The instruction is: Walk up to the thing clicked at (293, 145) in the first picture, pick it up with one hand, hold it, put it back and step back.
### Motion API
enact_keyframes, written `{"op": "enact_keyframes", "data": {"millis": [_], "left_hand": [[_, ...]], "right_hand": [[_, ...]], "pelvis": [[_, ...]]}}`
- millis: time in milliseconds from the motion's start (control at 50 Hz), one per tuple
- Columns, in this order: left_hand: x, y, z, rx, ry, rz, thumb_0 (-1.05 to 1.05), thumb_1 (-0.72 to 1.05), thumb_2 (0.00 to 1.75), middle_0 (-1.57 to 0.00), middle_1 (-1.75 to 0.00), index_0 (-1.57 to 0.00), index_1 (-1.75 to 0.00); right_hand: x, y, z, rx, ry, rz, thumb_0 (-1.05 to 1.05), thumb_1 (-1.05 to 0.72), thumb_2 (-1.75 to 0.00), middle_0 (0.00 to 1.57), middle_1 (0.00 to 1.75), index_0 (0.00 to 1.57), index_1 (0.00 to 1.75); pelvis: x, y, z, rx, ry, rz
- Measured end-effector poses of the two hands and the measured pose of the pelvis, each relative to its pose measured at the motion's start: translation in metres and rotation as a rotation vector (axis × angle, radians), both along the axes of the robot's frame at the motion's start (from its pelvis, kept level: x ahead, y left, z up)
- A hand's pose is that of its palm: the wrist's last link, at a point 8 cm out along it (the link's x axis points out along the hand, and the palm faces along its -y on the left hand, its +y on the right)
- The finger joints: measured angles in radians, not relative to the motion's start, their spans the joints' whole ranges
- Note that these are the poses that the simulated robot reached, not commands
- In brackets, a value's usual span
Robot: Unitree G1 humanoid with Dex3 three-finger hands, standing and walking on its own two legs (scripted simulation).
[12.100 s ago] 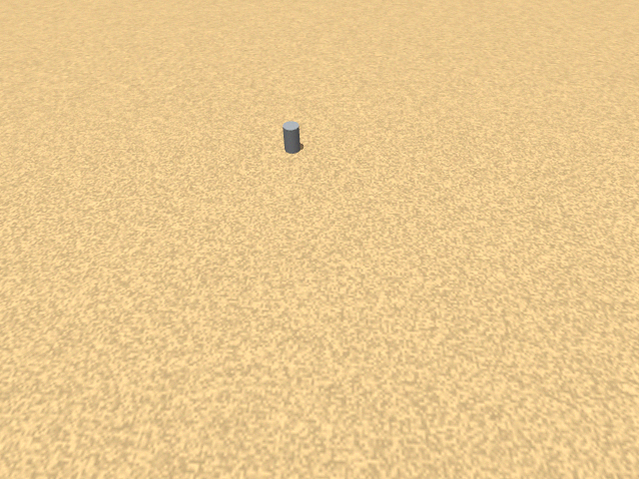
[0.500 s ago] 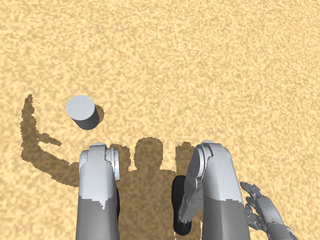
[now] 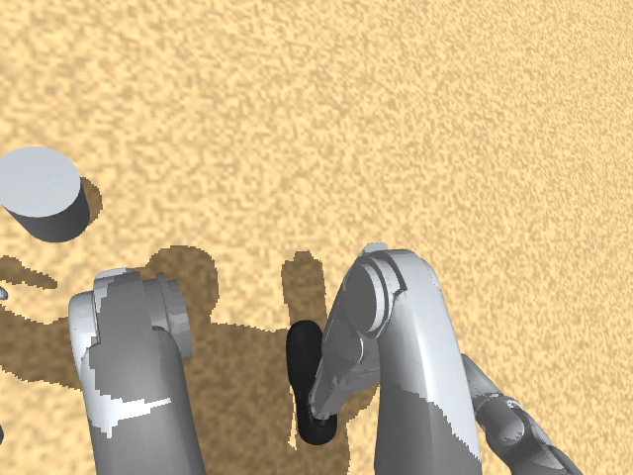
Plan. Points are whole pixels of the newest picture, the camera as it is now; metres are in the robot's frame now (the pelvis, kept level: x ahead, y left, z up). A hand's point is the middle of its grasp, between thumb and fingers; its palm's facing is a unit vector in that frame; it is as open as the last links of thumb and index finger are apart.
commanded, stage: close in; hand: left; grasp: from the side
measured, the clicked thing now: (48, 200) +0.44 +0.27 -0.23
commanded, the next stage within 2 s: rest palm in 0.54 s
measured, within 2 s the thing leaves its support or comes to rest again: leaves its support in 1.86 s
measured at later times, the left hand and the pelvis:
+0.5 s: hand (31, 217) +0.40 +0.28 -0.17, palm faces +0.25 -0.97 +0.03, open 17.7 cm; pelvis -0.02 +0.01 -0.02, yaw -3 degrees
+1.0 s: hand (42, 208) +0.42 +0.27 -0.19, palm faces +0.31 -0.95 -0.01, open 13.8 cm; pelvis -0.01 +0.01 -0.02, yaw -4 degrees
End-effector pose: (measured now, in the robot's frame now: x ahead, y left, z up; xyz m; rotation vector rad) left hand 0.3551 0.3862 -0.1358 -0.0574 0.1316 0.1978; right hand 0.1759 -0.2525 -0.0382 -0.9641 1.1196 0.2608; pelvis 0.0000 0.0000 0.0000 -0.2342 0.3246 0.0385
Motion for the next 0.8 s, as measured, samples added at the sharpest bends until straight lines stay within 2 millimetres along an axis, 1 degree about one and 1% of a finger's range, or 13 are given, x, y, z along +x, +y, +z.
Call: {"op": "enact_keyframes", "data": {"millis": [100,220,360,480,620,720,800], "left_hand": [[0.008,-0.023,-0.017,-0.004,-0.019,0.015,-0.01,-0.61,0.04,-0.08,-0.1,-0.06,-0.11],[0.011,-0.039,-0.026,0.005,-0.051,0.067,-0.01,-0.61,0.02,-0.08,-0.08,-0.07,-0.09],[0.009,-0.05,-0.03,0.038,-0.052,0.044,-0.01,-0.61,0.01,-0.07,-0.07,-0.07,-0.08],[0.011,-0.061,-0.035,0.033,-0.06,0.051,-0.01,-0.6,0.02,-0.06,-0.07,-0.06,-0.07],[0.017,-0.072,-0.042,0.034,-0.071,0.062,-0.01,-0.57,0.06,-0.06,-0.07,-0.05,-0.07],[0.019,-0.074,-0.046,0.044,-0.072,0.085,-0.01,-0.53,0.1,-0.07,-0.08,-0.06,-0.09],[0.02,-0.075,-0.05,0.053,-0.066,0.097,-0.01,-0.46,0.14,-0.1,-0.1,-0.08,-0.11]], "right_hand": [[-0.007,0.003,0.0,-0.019,0.02,0.034,0.01,-0.94,-0.91,0.2,0.31,0.2,0.3],[-0.017,0.003,0.003,-0.046,0.041,0.059,0.01,-0.94,-0.91,0.2,0.31,0.2,0.3],[-0.032,0.001,0.006,-0.077,0.078,0.066,0.01,-0.94,-0.91,0.2,0.3,0.2,0.3],[-0.04,0.002,0.01,-0.099,0.1,0.077,0.01,-0.94,-0.9,0.2,0.3,0.2,0.3],[-0.042,0.006,0.013,-0.12,0.12,0.093,0.01,-0.93,-0.9,0.2,0.3,0.2,0.3],[-0.041,0.008,0.012,-0.13,0.137,0.103,0.0,-0.92,-0.9,0.2,0.3,0.2,0.3],[-0.039,0.009,0.011,-0.135,0.145,0.108,0.0,-0.91,-0.9,0.2,0.3,0.2,0.3]], "pelvis": [[-0.003,0.002,-0.007,-0.018,-0.047,-0.01],[-0.009,0.002,-0.012,-0.032,-0.095,-0.021],[-0.014,0.003,-0.014,-0.044,-0.122,-0.028],[-0.015,0.005,-0.015,-0.054,-0.138,-0.033],[-0.016,0.006,-0.015,-0.067,-0.151,-0.04],[-0.015,0.007,-0.016,-0.074,-0.154,-0.042],[-0.015,0.007,-0.016,-0.077,-0.156,-0.044]]}}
